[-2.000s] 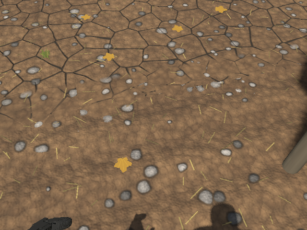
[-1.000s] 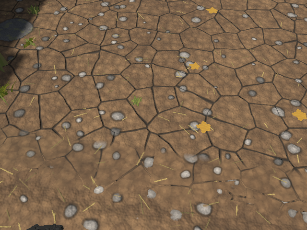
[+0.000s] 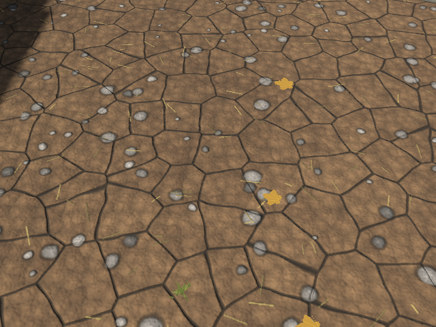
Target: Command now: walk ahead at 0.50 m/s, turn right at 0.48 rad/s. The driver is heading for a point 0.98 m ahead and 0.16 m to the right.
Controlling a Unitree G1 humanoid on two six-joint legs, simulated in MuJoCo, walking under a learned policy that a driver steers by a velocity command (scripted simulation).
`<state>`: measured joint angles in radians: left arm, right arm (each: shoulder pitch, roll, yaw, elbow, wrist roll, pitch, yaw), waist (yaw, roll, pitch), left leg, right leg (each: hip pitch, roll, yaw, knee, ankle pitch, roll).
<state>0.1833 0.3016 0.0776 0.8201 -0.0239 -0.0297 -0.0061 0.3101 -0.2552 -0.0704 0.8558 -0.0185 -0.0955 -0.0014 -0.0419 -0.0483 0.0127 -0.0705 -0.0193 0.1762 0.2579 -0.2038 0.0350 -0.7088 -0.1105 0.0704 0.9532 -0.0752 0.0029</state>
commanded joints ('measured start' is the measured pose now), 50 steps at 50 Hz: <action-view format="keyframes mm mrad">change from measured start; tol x32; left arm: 1 -50 11 -5 -70 5 -10 -19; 39 327 -8 -20 -65 13 -36 15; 50 14 39 -6 -127 22 -36 14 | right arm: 1 -76 -152 -33 -66 5 -14 -14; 32 -390 -104 5 -193 27 -22 35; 39 123 -286 -58 -66 11 -23 38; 50 -48 -164 -11 -62 20 -13 16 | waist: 1 15 97 41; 14 165 -90 -348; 36 40 -56 -30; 39 -14 383 -393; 50 29 105 -6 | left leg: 1 -45 264 -56 -143 253 127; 11 82 265 79 451 858 27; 13 -601 -10 -81 1075 -394 -78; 14 -709 12 -262 1146 -387 -55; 27 -504 103 -192 388 328 -82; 34 -546 71 -203 236 204 -6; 37 -145 36 -162 219 198 69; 39 452 404 -840 128 -32 291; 50 -70 231 -355 -125 247 207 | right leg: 1 34 -13 -24 -148 138 -4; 11 501 177 -195 -393 -71 -165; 14 1096 -217 724 -660 -279 -407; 21 538 -65 214 -738 216 -300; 31 632 -67 137 -729 77 -221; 37 691 -29 94 -357 527 -142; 39 120 211 32 258 -453 -41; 50 25 -26 -11 -40 -59 12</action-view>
